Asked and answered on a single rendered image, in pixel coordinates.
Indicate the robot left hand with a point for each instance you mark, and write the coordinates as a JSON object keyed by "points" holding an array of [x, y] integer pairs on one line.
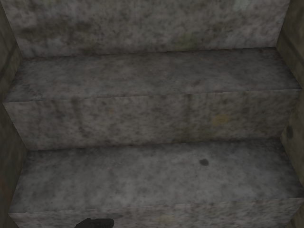
{"points": [[96, 223]]}

